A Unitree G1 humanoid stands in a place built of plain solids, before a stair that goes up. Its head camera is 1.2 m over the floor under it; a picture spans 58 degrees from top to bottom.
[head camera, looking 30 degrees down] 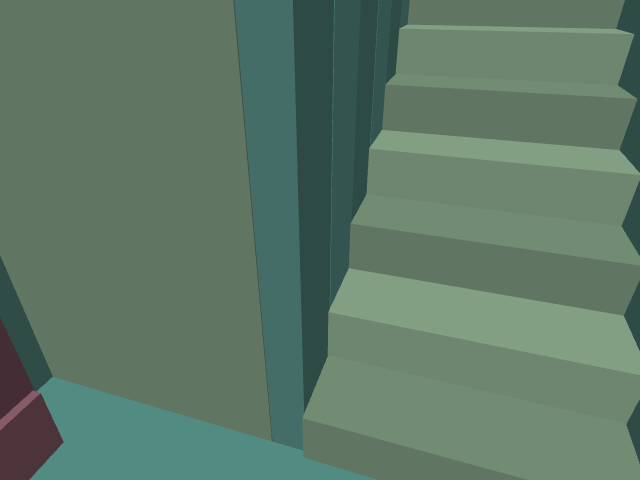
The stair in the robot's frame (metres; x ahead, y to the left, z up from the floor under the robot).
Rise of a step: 0.18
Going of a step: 0.25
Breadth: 0.85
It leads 18 degrees to the right of straight ahead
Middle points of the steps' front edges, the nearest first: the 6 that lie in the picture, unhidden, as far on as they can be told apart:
0.66 -0.35 0.18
0.90 -0.43 0.36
1.14 -0.51 0.53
1.38 -0.58 0.71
1.61 -0.66 0.89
1.85 -0.73 1.06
